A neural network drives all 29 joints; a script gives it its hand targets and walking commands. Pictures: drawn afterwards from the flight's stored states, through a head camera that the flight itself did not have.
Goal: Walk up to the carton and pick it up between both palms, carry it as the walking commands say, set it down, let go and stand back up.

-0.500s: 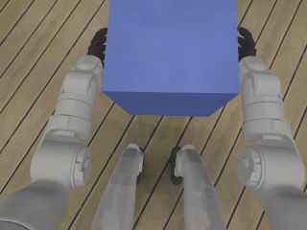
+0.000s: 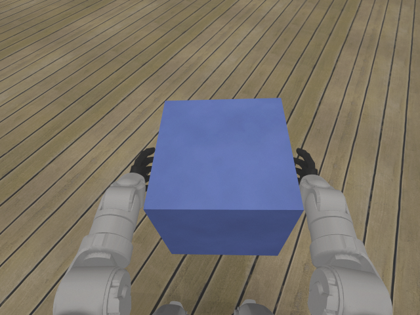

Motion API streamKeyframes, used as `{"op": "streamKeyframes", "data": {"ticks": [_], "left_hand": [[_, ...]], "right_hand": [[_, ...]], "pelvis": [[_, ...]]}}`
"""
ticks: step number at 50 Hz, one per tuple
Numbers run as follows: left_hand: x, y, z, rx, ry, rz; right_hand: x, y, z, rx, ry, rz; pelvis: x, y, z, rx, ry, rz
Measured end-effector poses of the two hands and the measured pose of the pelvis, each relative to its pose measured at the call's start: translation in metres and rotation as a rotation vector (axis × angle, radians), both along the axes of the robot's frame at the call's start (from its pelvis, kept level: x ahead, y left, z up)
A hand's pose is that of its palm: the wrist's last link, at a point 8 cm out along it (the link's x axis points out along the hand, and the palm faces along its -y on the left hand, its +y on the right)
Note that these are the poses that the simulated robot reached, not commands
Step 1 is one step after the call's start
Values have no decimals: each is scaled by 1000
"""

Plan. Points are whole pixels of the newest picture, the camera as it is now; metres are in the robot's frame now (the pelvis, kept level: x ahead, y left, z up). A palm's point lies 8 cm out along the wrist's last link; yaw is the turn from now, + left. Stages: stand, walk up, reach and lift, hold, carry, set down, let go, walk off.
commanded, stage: reach and lift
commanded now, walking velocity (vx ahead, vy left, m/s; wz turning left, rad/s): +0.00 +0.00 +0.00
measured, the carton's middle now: (223, 180) +0.41 -0.01 -0.02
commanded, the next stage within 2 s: hold in 1.52 s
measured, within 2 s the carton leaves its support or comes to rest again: neither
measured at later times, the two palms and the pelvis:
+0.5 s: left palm (123, 170) +0.35 +0.18 +0.08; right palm (312, 177) +0.35 -0.17 +0.08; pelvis +0.07 +0.01 +0.03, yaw +0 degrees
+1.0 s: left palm (115, 174) +0.35 +0.19 +0.08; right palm (304, 177) +0.35 -0.16 +0.08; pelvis +0.04 +0.03 +0.03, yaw +0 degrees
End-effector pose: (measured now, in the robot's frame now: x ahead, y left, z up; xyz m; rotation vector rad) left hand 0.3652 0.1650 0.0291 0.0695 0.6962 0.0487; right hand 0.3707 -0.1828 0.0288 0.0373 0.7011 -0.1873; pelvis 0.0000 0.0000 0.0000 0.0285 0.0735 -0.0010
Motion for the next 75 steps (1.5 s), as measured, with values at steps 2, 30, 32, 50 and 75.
{"op": "streamKeyframes", "data": {"ticks": [2, 30, 32, 50, 75], "left_hand": [[3, 0, 18, -8, -33, -1], [-23, 22, 50, -114, -26, 42], [-28, 22, 46, -120, -18, 43], [-19, 29, 50, -75, -30, 48], [-46, 23, 44, -84, -22, 76]], "right_hand": [[1, 0, 16, 6, -34, 0], [-34, 17, 51, 13, -47, 1], [-38, 18, 50, 6, -39, 1], [-22, 25, 52, -1, -49, 41], [-40, 19, 48, -24, -39, 84]], "pelvis": [[8, 0, 3, 0, -18, -1], [67, 21, 35, -25, -193, -8], [63, 22, 35, -26, -199, -8], [43, 29, 33, -37, -203, -7], [61, 17, 37, -20, -191, -10]]}}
